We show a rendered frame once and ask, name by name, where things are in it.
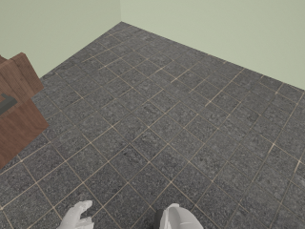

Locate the left robot hand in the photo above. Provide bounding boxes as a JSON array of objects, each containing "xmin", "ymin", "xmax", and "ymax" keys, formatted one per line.
[{"xmin": 60, "ymin": 200, "xmax": 94, "ymax": 229}]

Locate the drawer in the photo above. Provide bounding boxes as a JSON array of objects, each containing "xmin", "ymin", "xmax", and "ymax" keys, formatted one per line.
[{"xmin": 0, "ymin": 52, "xmax": 44, "ymax": 120}]

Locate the cabinet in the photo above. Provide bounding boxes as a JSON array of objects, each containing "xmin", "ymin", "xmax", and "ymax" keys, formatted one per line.
[{"xmin": 0, "ymin": 55, "xmax": 50, "ymax": 170}]

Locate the right robot foot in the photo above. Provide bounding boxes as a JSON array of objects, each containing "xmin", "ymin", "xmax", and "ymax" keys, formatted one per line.
[{"xmin": 153, "ymin": 209, "xmax": 164, "ymax": 229}]

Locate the handle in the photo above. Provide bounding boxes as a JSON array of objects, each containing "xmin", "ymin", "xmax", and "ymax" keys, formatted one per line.
[{"xmin": 0, "ymin": 93, "xmax": 18, "ymax": 115}]

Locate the robot right thigh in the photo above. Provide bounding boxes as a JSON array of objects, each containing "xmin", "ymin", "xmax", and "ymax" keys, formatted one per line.
[{"xmin": 162, "ymin": 206, "xmax": 204, "ymax": 229}]

